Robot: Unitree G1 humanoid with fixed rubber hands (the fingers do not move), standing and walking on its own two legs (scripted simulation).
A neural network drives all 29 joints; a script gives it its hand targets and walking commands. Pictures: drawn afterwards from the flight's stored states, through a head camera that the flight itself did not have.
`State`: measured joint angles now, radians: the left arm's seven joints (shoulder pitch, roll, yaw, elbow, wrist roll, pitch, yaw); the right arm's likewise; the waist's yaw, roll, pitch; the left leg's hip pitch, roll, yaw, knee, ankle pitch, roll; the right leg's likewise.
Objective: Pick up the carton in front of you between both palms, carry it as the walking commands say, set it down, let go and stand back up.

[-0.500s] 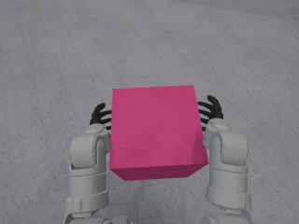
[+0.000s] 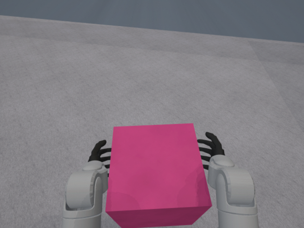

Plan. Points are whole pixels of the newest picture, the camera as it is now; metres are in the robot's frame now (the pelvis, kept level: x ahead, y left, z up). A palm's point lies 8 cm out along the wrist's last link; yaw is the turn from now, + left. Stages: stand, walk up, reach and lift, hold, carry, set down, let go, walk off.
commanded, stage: carry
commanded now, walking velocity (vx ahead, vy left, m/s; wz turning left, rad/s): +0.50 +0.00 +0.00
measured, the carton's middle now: (155, 179) +0.29 +0.00 -0.02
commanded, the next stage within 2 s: none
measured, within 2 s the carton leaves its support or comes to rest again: neither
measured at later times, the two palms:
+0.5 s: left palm (120, 90) +0.58 +0.12 +0.07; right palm (197, 82) +0.62 -0.16 +0.09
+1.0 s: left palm (131, 47) +0.94 +0.11 +0.07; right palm (187, 44) +0.97 -0.18 +0.09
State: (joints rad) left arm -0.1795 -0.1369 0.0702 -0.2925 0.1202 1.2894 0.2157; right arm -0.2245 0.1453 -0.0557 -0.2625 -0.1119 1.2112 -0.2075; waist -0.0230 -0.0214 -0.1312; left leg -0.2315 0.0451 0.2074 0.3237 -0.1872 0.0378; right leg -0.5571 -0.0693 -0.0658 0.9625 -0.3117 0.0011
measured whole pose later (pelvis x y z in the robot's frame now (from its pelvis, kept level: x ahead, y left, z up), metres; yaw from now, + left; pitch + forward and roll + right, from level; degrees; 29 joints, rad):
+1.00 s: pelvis +0.69 -0.05 -0.03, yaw +3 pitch +4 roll -1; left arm -0.16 -0.14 0.03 -0.37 0.14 1.29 0.21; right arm -0.20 0.14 -0.05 -0.36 -0.12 1.23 -0.19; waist -0.01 0.01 -0.13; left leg -0.03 0.17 0.19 0.55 -0.47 -0.08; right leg -0.48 -0.06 -0.24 0.52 -0.09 -0.05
